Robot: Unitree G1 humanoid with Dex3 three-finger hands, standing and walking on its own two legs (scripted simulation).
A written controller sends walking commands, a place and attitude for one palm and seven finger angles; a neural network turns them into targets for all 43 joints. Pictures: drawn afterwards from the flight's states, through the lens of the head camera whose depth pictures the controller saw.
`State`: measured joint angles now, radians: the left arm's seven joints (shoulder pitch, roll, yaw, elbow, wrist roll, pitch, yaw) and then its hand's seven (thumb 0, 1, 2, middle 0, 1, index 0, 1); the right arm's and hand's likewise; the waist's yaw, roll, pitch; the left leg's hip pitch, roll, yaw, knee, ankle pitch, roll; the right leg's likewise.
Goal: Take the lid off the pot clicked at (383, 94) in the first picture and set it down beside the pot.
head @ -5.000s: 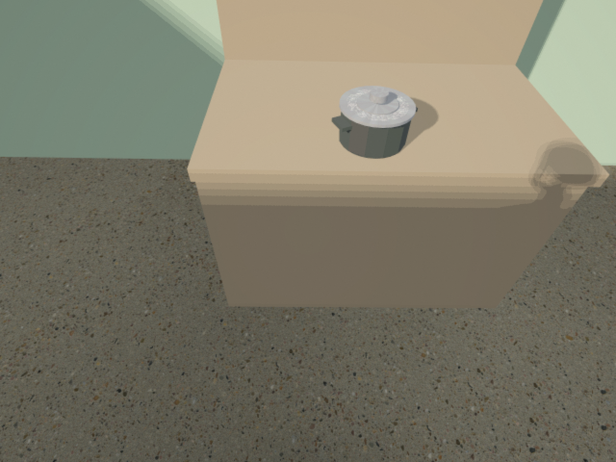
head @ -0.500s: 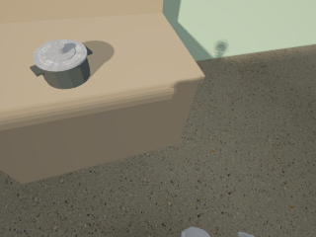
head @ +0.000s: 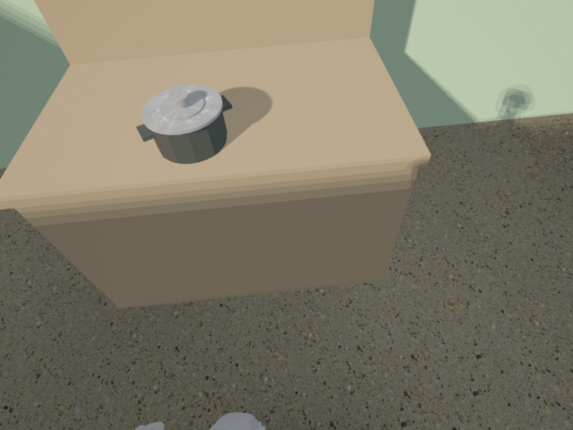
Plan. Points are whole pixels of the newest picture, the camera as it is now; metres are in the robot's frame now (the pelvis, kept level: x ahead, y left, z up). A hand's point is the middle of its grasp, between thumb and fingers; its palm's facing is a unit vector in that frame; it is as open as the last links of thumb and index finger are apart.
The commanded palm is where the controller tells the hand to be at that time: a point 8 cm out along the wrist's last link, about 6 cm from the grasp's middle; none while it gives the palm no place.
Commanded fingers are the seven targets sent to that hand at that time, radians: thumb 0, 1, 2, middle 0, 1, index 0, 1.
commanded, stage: take the last steps up to it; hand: left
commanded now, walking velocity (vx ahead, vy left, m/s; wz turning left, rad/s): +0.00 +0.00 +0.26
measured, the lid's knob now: (179, 98) +0.77 +0.28 +0.03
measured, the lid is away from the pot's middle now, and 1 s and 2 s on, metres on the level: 0.00 0.00 0.00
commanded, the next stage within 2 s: come to a stop and stand still in 0.96 s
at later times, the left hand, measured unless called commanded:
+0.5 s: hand out of the picture +0.03 +0.26 -0.17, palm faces +0.15 -0.97 -0.20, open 7.4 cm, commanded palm none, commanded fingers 0.00 0.90 0.90 -0.20 -0.30 -0.20 -0.30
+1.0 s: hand (183, 358) +0.25 +0.21 -0.16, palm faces +0.19 -0.96 -0.23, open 7.1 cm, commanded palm none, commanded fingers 0.00 0.90 0.90 -0.20 -0.30 -0.20 -0.30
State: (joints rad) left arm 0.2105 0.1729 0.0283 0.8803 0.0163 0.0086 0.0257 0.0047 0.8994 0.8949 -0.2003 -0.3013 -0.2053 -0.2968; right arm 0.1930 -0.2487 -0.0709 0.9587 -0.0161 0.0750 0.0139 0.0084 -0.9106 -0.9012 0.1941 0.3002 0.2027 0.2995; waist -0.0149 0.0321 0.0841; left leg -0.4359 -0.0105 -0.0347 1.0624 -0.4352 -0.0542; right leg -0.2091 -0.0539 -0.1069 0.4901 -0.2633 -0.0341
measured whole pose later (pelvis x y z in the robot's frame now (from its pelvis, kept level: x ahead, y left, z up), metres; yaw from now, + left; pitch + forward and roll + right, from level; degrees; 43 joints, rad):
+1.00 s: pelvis +0.22 +0.02 +0.00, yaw +8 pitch +0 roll +0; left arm 0.24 0.15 0.05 1.01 0.01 -0.07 0.02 -0.02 0.95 0.89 -0.20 -0.30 -0.21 -0.30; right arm 0.26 -0.18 -0.05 1.04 -0.02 -0.02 -0.01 0.01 -0.91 -0.90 0.19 0.30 0.20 0.30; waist -0.01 0.04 0.02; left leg -0.52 0.09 0.04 0.94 -0.27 -0.02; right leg -0.18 0.00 -0.14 0.38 -0.21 -0.06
